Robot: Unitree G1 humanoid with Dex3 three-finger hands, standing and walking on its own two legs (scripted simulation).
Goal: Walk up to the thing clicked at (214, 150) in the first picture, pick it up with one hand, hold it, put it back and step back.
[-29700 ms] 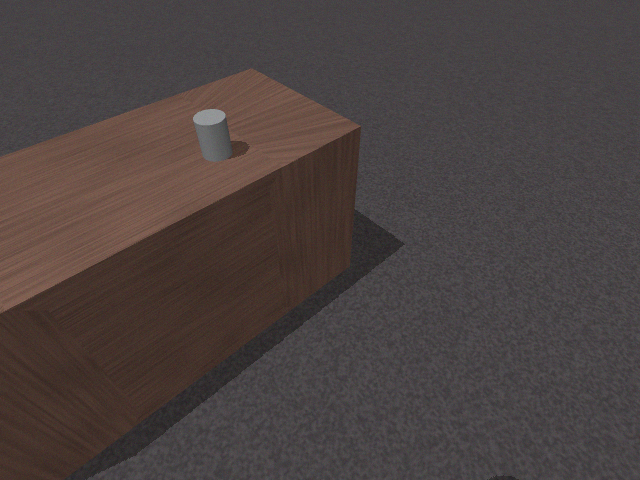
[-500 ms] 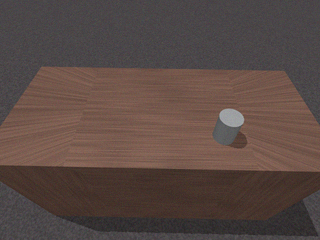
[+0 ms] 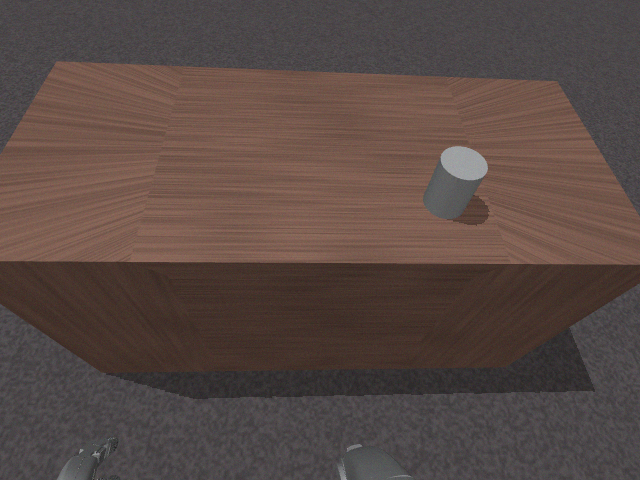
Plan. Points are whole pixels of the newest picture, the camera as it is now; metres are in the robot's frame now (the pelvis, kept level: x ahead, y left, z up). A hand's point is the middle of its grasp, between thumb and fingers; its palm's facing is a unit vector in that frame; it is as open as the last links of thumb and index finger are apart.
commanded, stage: step back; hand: right
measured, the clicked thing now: (453, 183) +0.60 -0.25 -0.06
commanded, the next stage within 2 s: none
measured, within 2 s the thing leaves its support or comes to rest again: neither
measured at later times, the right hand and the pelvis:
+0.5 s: hand out of the picture -0.01 -0.28 -0.15, palm faces -0.05 +0.91 -0.42, open 7.4 cm; pelvis -0.11 +0.00 -0.01, yaw +1 degrees
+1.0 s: hand out of the picture -0.15 -0.31 -0.15, palm faces +0.05 +0.91 -0.40, open 7.4 cm; pelvis -0.28 -0.03 -0.01, yaw -4 degrees
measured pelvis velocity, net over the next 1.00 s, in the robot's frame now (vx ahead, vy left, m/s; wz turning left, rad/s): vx -0.28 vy -0.03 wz -0.08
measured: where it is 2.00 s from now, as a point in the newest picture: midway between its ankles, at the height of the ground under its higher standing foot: outside the picture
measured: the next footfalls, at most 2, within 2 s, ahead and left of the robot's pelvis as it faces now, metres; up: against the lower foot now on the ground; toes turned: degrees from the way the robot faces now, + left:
right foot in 0.14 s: +0.00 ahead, -0.13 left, +0.00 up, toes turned +2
left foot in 0.52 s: -0.09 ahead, +0.11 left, +0.00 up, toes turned -2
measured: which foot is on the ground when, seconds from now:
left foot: down 0.00-0.18, up 0.20-0.50, down 0.52-1.00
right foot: up 0.00-0.12, down 0.14-0.54, up 0.56-0.94, down 0.96-1.00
